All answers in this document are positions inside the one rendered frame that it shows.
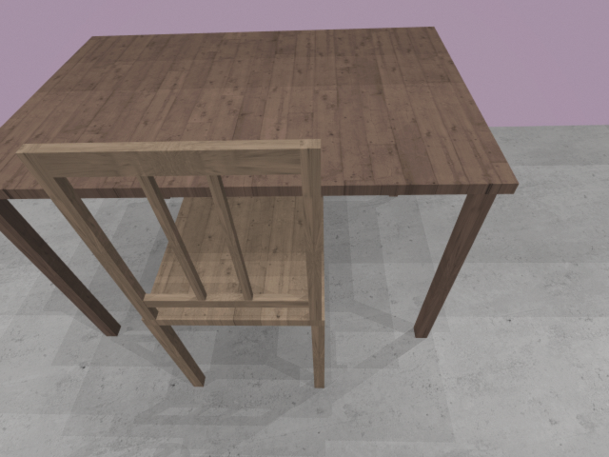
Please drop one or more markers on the table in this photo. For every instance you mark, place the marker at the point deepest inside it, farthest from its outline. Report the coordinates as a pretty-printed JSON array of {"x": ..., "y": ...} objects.
[{"x": 389, "y": 105}]

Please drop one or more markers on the chair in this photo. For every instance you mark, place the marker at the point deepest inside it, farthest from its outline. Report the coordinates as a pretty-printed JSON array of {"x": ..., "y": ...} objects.
[{"x": 229, "y": 261}]

